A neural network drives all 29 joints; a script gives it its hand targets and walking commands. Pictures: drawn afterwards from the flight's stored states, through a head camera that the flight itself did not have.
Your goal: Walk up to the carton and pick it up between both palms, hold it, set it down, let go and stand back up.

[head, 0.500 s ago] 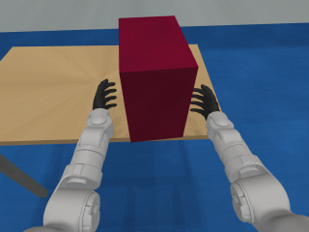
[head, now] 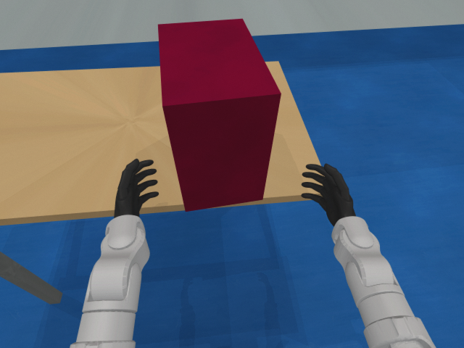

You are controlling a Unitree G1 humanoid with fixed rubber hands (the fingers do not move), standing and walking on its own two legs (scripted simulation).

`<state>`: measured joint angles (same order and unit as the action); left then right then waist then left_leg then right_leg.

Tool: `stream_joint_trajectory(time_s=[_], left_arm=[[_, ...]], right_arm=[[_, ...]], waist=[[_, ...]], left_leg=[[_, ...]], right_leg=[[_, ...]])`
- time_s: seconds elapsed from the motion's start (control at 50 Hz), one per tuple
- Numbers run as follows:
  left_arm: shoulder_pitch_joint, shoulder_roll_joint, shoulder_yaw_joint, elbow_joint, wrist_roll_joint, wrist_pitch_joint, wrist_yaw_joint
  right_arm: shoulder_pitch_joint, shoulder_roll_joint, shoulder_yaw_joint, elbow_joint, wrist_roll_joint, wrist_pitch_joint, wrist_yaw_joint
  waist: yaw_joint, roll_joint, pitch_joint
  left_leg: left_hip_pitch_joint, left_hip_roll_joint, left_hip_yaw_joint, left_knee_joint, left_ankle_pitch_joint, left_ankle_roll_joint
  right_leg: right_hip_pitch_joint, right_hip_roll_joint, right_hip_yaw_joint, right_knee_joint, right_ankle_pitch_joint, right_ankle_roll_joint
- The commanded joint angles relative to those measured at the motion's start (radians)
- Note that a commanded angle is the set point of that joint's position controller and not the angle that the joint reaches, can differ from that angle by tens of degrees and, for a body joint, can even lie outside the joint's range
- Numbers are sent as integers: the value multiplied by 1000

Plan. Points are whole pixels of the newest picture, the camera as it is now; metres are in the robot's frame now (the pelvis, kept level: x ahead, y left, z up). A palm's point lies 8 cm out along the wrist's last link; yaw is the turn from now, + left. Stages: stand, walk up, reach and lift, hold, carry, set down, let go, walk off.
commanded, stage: set down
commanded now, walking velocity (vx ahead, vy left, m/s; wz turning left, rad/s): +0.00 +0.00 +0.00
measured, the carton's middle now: (213, 117) +0.55 +0.08 +0.08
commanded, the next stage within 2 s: none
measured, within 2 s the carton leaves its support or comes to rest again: neither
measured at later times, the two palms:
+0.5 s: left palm (123, 252) +0.23 +0.19 +0.06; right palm (353, 253) +0.27 -0.18 +0.03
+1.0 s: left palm (125, 258) +0.24 +0.20 +0.02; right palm (351, 259) +0.27 -0.18 +0.01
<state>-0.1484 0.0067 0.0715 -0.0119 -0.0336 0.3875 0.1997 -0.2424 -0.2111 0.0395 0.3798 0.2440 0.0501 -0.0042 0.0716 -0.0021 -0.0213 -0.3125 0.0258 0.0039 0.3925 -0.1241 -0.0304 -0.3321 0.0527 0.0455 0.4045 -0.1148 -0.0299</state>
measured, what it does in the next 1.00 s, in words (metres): stands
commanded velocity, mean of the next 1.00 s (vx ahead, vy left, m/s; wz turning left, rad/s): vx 0.00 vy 0.00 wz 0.00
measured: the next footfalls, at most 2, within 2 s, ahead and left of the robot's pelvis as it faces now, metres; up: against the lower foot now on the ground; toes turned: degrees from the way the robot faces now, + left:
none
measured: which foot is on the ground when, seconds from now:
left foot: down 0.00-1.00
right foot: down 0.00-1.00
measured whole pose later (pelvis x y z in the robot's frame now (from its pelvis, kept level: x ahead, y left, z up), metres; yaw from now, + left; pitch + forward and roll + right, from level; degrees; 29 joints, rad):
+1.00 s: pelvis +0.02 +0.00 +0.00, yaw +0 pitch +3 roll +0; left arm 0.16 0.10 -0.02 -0.04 -0.07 0.29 0.16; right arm 0.13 -0.21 0.02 0.17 0.24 0.04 0.02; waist 0.07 0.00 0.01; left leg -0.29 0.03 0.00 0.38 -0.14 -0.03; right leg -0.32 0.05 0.05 0.40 -0.14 -0.03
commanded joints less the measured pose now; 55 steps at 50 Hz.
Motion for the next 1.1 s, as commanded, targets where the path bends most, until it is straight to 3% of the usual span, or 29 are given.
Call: stream_joint_trajectory(time_s=[0.0,0.1,0.12,0.14,0.24,0.26,0.28,0.38,0.48,0.5,0.56,0.58,0.62,0.64,0.66,0.68,0.72,0.76,0.78,0.82,0.84,0.86,0.9,0.92,0.96,1.0,1.02,1.04,1.08], left_arm=[[-117,76,-14,-201,-7,-5,17],[-39,60,-18,-218,10,4,13],[-38,65,-25,-267,-4,-2,9],[-13,55,-39,-308,4,2,7],[180,51,-45,-348,4,-40,-18],[197,65,-39,-343,4,-54,-23],[180,55,-64,-365,6,-61,-18],[200,83,-107,-421,-43,-134,1],[222,98,-103,-359,-30,-141,19],[245,90,-99,-287,-19,-128,14],[204,102,-93,-321,-33,-127,23],[238,91,-93,-218,-12,-112,8],[204,106,-84,-280,-18,-112,11],[219,108,-89,-251,-14,-110,9],[205,126,-68,-231,-21,-116,-3],[204,136,-63,-211,-5,-113,-6],[214,152,-62,-290,-37,-132,-7],[224,169,-58,-273,-48,-145,-6],[222,170,-76,-289,-48,-153,-9],[257,154,-69,-248,-25,-144,-4],[276,152,-66,-243,-38,-148,-14],[276,163,-79,-198,-41,-138,-31],[307,179,-46,-174,-32,-150,-46],[329,181,-47,-209,-27,-153,-48],[344,191,-42,-218,-43,-168,-62],[378,184,-34,-226,-27,-187,-68],[375,197,-15,-209,-21,-193,-70],[382,198,-22,-134,-4,-191,-83],[429,188,-37,-156,-13,-216,-90]], right_arm=[[-144,-219,-88,-219,26,-16,13],[-47,-228,-77,-200,44,-5,23],[-66,-234,-90,-237,43,-14,26],[-6,-251,-92,-257,47,-15,26],[126,-214,-77,-376,56,-65,23],[140,-216,-69,-369,55,-69,19],[146,-210,-84,-365,46,-71,29],[219,-205,-96,-443,31,-102,39],[269,-179,-94,-440,13,-85,55],[280,-166,-84,-417,14,-84,46],[268,-165,-88,-439,1,-73,47],[295,-158,-86,-380,-15,-61,43],[282,-168,-102,-409,-17,-53,41],[284,-162,-88,-367,-27,-45,44],[278,-143,-84,-403,-36,-42,32],[311,-127,-73,-356,-52,-30,27],[294,-139,-90,-411,-42,-39,25],[292,-142,-100,-428,-58,-49,23],[284,-136,-103,-430,-53,-51,25],[330,-136,-80,-360,-47,-42,36],[335,-128,-80,-385,-49,-45,32],[341,-138,-95,-350,-66,-39,26],[370,-117,-71,-378,-68,-54,21],[401,-117,-70,-377,-70,-54,23],[399,-135,-73,-400,-67,-61,18],[439,-142,-78,-401,-65,-83,20],[461,-126,-66,-379,-68,-87,15],[468,-119,-56,-314,-89,-84,14],[488,-133,-63,-327,-81,-109,20]], waist=[[-44,-78,-252],[-43,-61,-229],[-53,-92,-231],[-66,-69,-271],[-58,-82,-271],[-47,-68,-222],[-65,-38,-244],[-52,-53,-226],[-43,-48,-151],[-41,-49,-111],[-30,-59,-127],[-44,-70,-83],[-45,-54,-122],[-41,-34,-89],[-38,-81,-92],[-44,-71,-98],[-33,-59,-143],[-24,-84,-155],[-44,-88,-172],[-24,-40,-143],[-22,-76,-165],[-54,-90,-143],[-34,-99,-136],[-41,-65,-141],[-41,-101,-154],[-38,-79,-197],[-29,-67,-198],[-49,-80,-153],[-40,-62,-190]], left_leg=[[226,-15,38,-141,-70,44],[259,-14,37,-152,-54,38],[257,-9,35,-146,-41,39],[280,-6,33,-144,-24,35],[337,-19,36,-108,127,31],[317,-25,43,-112,116,24],[334,-15,34,-109,102,19],[305,-11,48,-112,44,18],[251,3,45,-161,-110,24],[247,-2,51,-162,-116,27],[231,-2,62,-164,-130,27],[232,-4,56,-176,-166,31],[234,3,53,-179,-185,28],[221,-3,65,-172,-164,29],[213,-15,71,-156,-148,37],[221,-17,74,-156,-162,39],[219,-16,78,-147,-119,32],[217,-25,77,-134,-86,36],[244,-19,65,-127,-93,33],[244,-13,64,-137,-88,22],[245,-18,66,-131,-74,30],[257,-19,63,-130,-81,30],[249,-36,81,-122,-29,40],[253,-40,86,-113,3,30],[286,-39,81,-107,63,36],[291,-37,77,-104,104,27],[293,-43,87,-94,126,27],[286,-46,79,-91,117,24],[306,-43,78,-79,169,17]], right_leg=[[248,-7,-22,-129,-210,4],[261,-9,-33,-134,-184,0],[259,-7,-38,-135,-173,5],[277,-1,-40,-124,-141,6],[282,-3,-46,-130,-5,15],[271,-1,-52,-129,-21,14],[269,1,-58,-128,-41,3],[231,-2,-45,-134,-99,5],[215,-5,-37,-135,-216,-1],[213,-22,-17,-155,-231,4],[212,-28,-11,-149,-268,8],[209,-23,-17,-152,-285,8],[196,-22,-18,-147,-293,9],[195,-27,-18,-149,-295,6],[205,-45,4,-163,-306,13],[216,-45,2,-157,-312,12],[217,-43,-4,-145,-285,16],[197,-43,-11,-147,-274,16],[202,-44,-8,-147,-254,12],[189,-36,-21,-145,-250,5],[206,-38,-14,-150,-238,10],[196,-46,-9,-159,-231,9],[216,-59,-1,-163,-187,23],[231,-55,-3,-154,-148,15],[233,-51,-9,-158,-100,26],[257,-40,-26,-142,-50,20],[272,-45,-18,-142,-32,28],[273,-48,-14,-150,-19,26],[278,-42,-24,-145,33,17]])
